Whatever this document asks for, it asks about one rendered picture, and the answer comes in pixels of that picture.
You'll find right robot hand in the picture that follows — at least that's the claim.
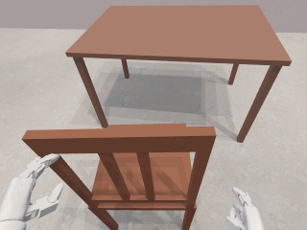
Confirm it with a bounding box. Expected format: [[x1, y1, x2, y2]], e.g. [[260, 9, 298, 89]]
[[226, 187, 265, 230]]

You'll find chair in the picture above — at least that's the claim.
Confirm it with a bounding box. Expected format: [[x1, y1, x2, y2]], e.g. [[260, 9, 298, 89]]
[[22, 123, 217, 230]]

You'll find table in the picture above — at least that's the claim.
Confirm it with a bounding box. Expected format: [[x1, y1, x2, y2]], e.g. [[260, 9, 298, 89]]
[[65, 5, 292, 143]]

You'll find left robot hand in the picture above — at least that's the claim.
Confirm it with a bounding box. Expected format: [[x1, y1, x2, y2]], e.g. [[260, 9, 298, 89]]
[[0, 153, 64, 222]]

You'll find robot left forearm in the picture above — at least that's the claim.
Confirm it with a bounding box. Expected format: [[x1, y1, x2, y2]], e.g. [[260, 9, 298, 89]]
[[0, 219, 27, 230]]

